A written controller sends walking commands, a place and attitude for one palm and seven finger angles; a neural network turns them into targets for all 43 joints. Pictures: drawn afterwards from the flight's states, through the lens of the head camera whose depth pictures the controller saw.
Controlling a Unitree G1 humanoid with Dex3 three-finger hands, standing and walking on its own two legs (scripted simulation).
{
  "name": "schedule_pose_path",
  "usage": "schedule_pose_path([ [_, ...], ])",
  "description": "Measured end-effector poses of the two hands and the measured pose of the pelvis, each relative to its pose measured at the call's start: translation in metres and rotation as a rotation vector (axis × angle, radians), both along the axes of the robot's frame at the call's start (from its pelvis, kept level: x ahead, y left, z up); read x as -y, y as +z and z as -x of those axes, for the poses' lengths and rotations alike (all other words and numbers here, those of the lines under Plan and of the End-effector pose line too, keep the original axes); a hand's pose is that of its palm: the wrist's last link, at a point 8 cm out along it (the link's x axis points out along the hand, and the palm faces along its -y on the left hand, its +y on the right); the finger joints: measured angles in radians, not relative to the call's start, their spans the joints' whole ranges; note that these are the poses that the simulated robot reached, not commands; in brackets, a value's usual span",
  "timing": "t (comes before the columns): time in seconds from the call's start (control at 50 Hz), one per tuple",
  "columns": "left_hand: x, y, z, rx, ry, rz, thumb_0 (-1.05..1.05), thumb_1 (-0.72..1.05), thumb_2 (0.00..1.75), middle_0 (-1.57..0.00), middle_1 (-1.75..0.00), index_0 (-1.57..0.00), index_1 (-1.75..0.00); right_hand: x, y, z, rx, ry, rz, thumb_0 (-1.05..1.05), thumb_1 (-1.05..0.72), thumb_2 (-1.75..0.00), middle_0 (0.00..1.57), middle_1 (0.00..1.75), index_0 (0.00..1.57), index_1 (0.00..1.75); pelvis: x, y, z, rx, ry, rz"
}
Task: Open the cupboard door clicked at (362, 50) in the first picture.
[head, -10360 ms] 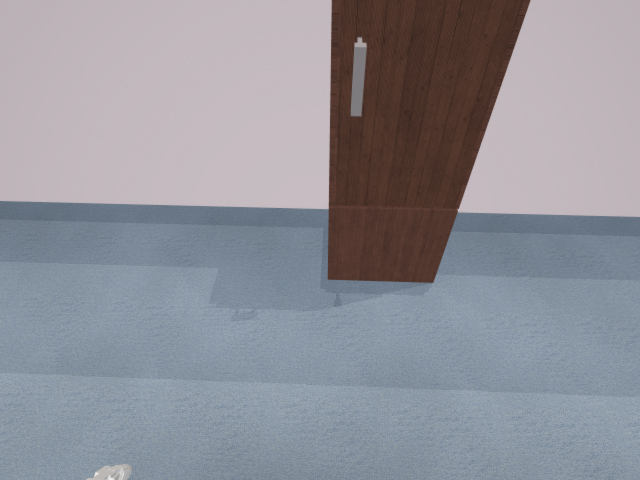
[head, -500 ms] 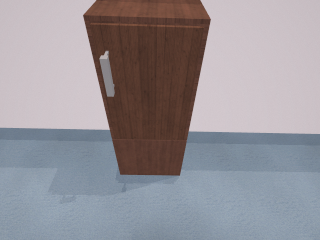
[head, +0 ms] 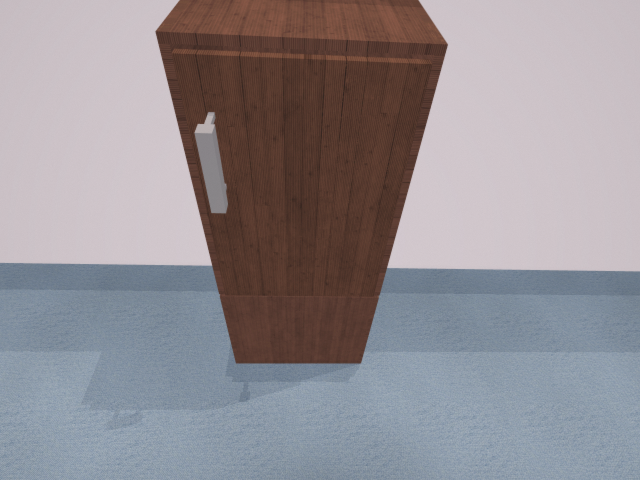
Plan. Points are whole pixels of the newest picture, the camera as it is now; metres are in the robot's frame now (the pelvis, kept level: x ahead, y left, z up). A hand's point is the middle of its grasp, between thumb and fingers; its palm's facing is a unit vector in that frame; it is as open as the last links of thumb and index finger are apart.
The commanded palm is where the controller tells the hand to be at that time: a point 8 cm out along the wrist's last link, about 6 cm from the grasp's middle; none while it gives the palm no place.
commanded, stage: come to a stop and stand still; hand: left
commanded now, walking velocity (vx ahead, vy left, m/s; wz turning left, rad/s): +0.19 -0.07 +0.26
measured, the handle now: (215, 164) +0.57 +0.21 +0.08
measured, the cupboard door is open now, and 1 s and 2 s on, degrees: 0 0 0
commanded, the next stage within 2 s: look again from close up in 1.54 s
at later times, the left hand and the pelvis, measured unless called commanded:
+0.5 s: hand out of the picture +0.15 +0.16 -0.17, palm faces +0.11 -0.97 -0.20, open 7.3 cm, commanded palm none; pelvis +0.05 -0.01 -0.01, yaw +5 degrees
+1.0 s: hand out of the picture -0.01 +0.19 -0.16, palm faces +0.03 -0.98 -0.20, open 7.4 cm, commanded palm none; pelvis +0.01 +0.00 +0.01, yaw +2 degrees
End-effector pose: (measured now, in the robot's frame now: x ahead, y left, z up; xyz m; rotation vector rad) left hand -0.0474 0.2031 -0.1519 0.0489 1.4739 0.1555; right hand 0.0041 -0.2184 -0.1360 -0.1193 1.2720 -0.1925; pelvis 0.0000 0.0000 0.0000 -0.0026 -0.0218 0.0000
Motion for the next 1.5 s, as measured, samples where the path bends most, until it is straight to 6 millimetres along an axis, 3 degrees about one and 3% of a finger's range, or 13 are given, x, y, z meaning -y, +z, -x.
schedule_pose_path([
  [0.14,-0.026,0.021,-0.11,0.179,-0.053,-0.085,0.02,0.94,0.9,-0.2,-0.3,-0.19,-0.29,-0.017,0.004,0.006,-0.123,-0.016,-0.059,0.0,-0.91,-0.9,0.2,0.3,0.2,0.29,0.005,0.011,-0.035,-0.012,0.015,-0.004],
  [0.22,-0.022,0.027,-0.165,0.252,-0.082,-0.121,0.01,0.93,0.9,-0.19,-0.3,-0.19,-0.29,-0.014,-0.003,0.011,-0.218,-0.033,-0.086,0.0,-0.91,-0.9,0.2,0.3,0.2,0.3,0.015,0.007,-0.055,-0.009,0.031,-0.013],
  [0.28,-0.012,0.023,-0.195,0.313,-0.083,-0.142,0.01,0.92,0.9,-0.19,-0.3,-0.19,-0.29,-0.004,-0.015,0.008,-0.277,-0.041,-0.099,0.0,-0.91,-0.9,0.2,0.3,0.2,0.3,0.024,-0.004,-0.071,-0.002,0.048,-0.022],
  [0.34,-0.001,0.023,-0.206,0.334,-0.079,-0.133,0.0,0.92,0.9,-0.2,-0.3,-0.19,-0.29,0.009,-0.022,-0.006,-0.287,-0.04,-0.075,0.0,-0.91,-0.9,0.2,0.3,0.2,0.3,0.024,-0.006,-0.074,0.01,0.078,0.002],
  [0.44,0.004,0.016,-0.193,0.323,-0.031,-0.104,-0.01,0.91,0.89,-0.2,-0.3,-0.2,-0.29,0.024,-0.019,-0.048,-0.203,0.007,-0.016,0.0,-0.91,-0.9,0.2,0.3,0.2,0.29,0.019,-0.006,-0.06,0.023,0.091,0.001],
  [0.56,-0.026,-0.003,-0.161,0.297,-0.008,-0.092,-0.01,0.92,0.89,-0.2,-0.3,-0.2,-0.3,0.022,-0.009,-0.085,-0.02,0.058,0.058,0.0,-0.91,-0.9,0.19,0.3,0.19,0.29,-0.001,-0.015,-0.037,0.023,0.08,0.013],
  [0.62,-0.042,-0.007,-0.138,0.25,0.007,-0.084,-0.01,0.92,0.89,-0.2,-0.3,-0.2,-0.29,0.01,-0.002,-0.083,0.029,0.069,0.071,0.0,-0.91,-0.9,0.19,0.3,0.19,0.29,-0.012,-0.014,-0.029,0.028,0.069,0.008],
  [0.74,-0.059,0.01,-0.082,0.156,0.029,-0.081,0.0,0.91,0.89,-0.2,-0.3,-0.19,-0.29,-0.015,0.014,-0.068,0.007,0.098,0.047,0.0,-0.92,-0.9,0.2,0.3,0.2,0.29,-0.022,0.006,-0.023,-0.003,0.062,0.019],
  [0.88,-0.055,0.017,-0.028,-0.022,-0.006,-0.068,0.0,0.91,0.9,-0.2,-0.3,-0.19,-0.29,-0.011,0.017,-0.036,-0.028,0.031,0.042,0.01,-0.93,-0.9,0.2,0.3,0.2,0.3,-0.02,0.013,-0.019,-0.028,0.029,0.01],
  [1.06,-0.014,0.017,-0.039,0.026,-0.037,-0.082,0.0,0.91,0.9,-0.2,-0.3,-0.19,-0.29,0.016,-0.003,0.034,-0.211,-0.031,-0.013,0.0,-0.91,-0.9,0.2,0.3,0.2,0.3,0.009,0.006,-0.009,-0.025,0.03,-0.021],
  [1.14,0.011,0.019,-0.046,0.064,-0.03,-0.078,0.0,0.91,0.9,-0.2,-0.3,-0.19,-0.29,0.024,-0.009,0.046,-0.258,-0.022,-0.044,0.0,-0.91,-0.9,0.2,0.3,0.2,0.29,0.021,0.007,-0.011,-0.007,0.041,-0.004],
  [1.26,0.032,0.014,-0.046,0.057,-0.028,-0.057,0.01,0.93,0.89,-0.2,-0.3,-0.2,-0.29,0.024,-0.01,0.036,-0.234,-0.021,-0.065,0.0,-0.91,-0.9,0.2,0.3,0.19,0.29,0.035,0.006,-0.017,0.012,0.039,0.0],
  [1.5,0.053,0.011,-0.037,0.026,0.015,-0.022,0.0,0.91,0.89,-0.2,-0.3,-0.2,-0.29,0.027,-0.01,-0.009,-0.181,0.021,-0.057,0.01,-0.92,-0.9,0.2,0.3,0.2,0.29,0.042,0.007,-0.027,0.012,0.038,-0.003],
])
